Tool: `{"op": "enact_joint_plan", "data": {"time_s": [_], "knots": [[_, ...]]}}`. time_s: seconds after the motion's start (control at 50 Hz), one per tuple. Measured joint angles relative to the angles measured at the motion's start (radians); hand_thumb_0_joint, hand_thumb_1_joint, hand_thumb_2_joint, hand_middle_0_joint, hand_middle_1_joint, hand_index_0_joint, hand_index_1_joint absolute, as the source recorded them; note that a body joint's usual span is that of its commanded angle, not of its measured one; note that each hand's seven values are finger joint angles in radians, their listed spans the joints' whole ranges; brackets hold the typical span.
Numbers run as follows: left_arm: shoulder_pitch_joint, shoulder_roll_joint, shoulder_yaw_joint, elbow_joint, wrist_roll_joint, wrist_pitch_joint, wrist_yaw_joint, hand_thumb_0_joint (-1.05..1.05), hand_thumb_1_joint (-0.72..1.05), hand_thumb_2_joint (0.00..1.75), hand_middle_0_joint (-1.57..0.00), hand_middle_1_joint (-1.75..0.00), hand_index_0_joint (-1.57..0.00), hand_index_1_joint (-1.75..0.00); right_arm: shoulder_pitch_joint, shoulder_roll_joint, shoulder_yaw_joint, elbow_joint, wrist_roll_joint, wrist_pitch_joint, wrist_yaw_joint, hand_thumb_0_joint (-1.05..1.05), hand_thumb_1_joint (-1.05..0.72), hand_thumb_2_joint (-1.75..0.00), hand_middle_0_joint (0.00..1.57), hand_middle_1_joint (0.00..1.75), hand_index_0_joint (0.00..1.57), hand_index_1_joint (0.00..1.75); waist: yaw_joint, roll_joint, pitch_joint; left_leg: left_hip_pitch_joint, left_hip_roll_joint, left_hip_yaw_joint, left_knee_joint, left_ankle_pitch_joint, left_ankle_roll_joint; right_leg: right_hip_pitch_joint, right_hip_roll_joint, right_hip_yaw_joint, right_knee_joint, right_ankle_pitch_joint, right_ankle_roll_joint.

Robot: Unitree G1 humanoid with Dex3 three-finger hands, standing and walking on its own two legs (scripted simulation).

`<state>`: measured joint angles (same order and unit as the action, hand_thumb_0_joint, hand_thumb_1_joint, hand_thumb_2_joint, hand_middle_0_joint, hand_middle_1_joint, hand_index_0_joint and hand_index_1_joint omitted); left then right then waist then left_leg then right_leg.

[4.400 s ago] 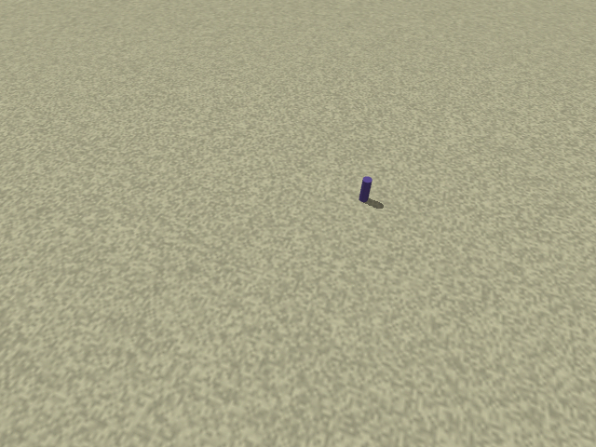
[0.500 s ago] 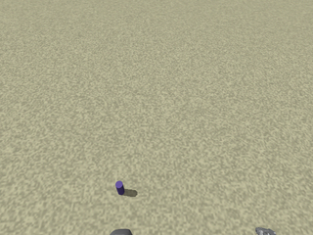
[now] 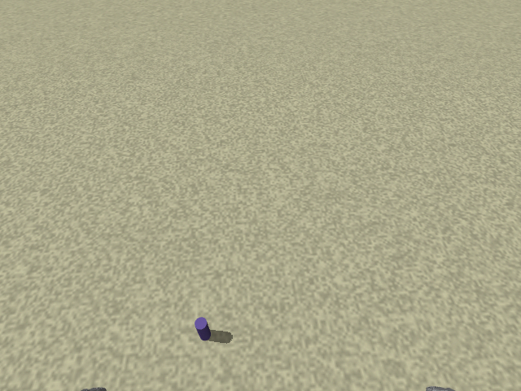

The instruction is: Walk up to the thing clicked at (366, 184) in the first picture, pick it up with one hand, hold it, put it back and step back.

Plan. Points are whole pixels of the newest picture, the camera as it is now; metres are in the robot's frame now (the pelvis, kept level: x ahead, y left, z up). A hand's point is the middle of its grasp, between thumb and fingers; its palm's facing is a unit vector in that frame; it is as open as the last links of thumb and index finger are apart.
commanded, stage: walk up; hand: left
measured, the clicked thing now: (203, 329) +0.43 +0.21 -0.72
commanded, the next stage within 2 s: none
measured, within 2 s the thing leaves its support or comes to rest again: neither
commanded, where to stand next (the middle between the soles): +0.04 -0.01 m, yaw +0 degrees
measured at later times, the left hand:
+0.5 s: hand out of the picture +0.09 +0.26 -0.16, palm faces -0.02 -0.94 -0.33, open 7.4 cm
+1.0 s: hand out of the picture +0.05 +0.26 -0.17, palm faces +0.00 -0.92 -0.40, open 7.4 cm
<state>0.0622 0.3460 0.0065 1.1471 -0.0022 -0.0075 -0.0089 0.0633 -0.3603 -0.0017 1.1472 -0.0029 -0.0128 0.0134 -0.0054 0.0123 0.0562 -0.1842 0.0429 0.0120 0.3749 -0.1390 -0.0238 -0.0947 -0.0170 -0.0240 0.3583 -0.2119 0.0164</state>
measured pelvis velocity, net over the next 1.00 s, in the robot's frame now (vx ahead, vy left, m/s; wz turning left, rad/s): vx -0.04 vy -0.02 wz -0.01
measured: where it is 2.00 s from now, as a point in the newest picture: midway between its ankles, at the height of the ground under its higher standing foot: outside the picture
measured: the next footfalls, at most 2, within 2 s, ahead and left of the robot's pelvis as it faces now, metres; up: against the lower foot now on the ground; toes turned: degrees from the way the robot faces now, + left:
left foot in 1.46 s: +0.03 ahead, +0.13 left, +0.00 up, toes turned +6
right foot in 1.82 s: +0.09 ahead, -0.14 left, +0.00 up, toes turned +3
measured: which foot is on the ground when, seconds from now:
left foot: down 0.00-1.00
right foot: down 0.00-1.00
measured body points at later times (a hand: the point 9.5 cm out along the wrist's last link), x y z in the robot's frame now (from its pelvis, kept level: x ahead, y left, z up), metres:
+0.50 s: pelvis +0.01 +0.01 +0.00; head +0.01 +0.01 +0.45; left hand +0.09 +0.31 -0.13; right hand +0.08 -0.29 -0.13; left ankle +0.04 +0.13 -0.75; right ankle -0.01 -0.13 -0.75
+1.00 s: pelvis -0.04 -0.02 -0.02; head +0.02 -0.03 +0.42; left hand +0.05 +0.31 -0.14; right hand +0.09 -0.34 -0.15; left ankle +0.04 +0.13 -0.75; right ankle -0.03 -0.13 -0.75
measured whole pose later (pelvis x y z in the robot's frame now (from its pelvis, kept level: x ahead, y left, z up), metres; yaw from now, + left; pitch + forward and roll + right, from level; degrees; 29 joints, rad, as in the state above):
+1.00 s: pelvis -0.04 -0.02 -0.02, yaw +0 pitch -2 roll +1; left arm 0.08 0.40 0.07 1.02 0.01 0.07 -0.01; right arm 0.01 -0.39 -0.06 1.01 -0.01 0.05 0.00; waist 0.01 0.00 0.17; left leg -0.37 0.06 0.00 0.59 -0.19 -0.03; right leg -0.28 0.00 -0.02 0.66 -0.35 -0.03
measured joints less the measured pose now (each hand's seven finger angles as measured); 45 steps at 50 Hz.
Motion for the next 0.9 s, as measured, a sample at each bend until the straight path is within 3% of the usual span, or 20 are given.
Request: {"op": "enact_joint_plan", "data": {"time_s": [0.28, 0.72, 0.84, 0.9], "knots": [[-0.005, -0.003, 0.005, 0.015, 0.003, 0.013, -0.003, 0.01, 0.90, 0.90, -0.20, -0.30, -0.20, -0.30, 0.032, 0.005, -0.001, 0.025, -0.006, -0.003, -0.005, 0.01, -0.91, -0.90, 0.21, 0.30, 0.20, 0.30, -0.017, -0.017, -0.002, 0.015, -0.007, 0.014, -0.027, 0.006, 0.009, 0.014, -0.008, 0.012, -0.035, 0.014, 0.009], [0.035, -0.004, 0.007, 0.030, 0.007, 0.013, -0.001, 0.01, 0.90, 0.90, -0.20, -0.30, -0.20, -0.30, 0.006, 0.013, -0.003, 0.010, -0.004, -0.001, -0.002, 0.01, -0.91, -0.90, 0.21, 0.30, 0.20, 0.30, 0.004, -0.005, -0.008, 0.025, -0.014, 0.014, -0.033, -0.003, 0.012, 0.026, -0.015, 0.011, -0.043, 0.007, 0.014], [-0.005, 0.021, 0.033, -0.048, -0.005, 0.042, 0.007, 0.01, 0.90, 0.90, -0.20, -0.30, -0.20, -0.30, -0.035, 0.000, -0.022, -0.043, 0.012, 0.019, -0.009, 0.00, -0.91, -0.90, 0.21, 0.30, 0.20, 0.30, 0.006, -0.022, 0.067, -0.054, -0.015, 0.007, 0.036, -0.004, 0.014, -0.074, -0.017, 0.008, 0.078, -0.025, 0.005], [-0.013, 0.045, 0.042, -0.091, -0.002, 0.055, 0.006, 0.01, 0.90, 0.90, -0.20, -0.30, -0.20, -0.30, -0.050, -0.007, -0.033, -0.080, 0.010, 0.035, -0.013, 0.00, -0.90, -0.90, 0.21, 0.30, 0.20, 0.30, 0.010, -0.035, 0.100, -0.101, -0.012, 0.007, 0.086, -0.010, 0.009, -0.142, -0.014, 0.010, 0.174, -0.054, -0.016]]}}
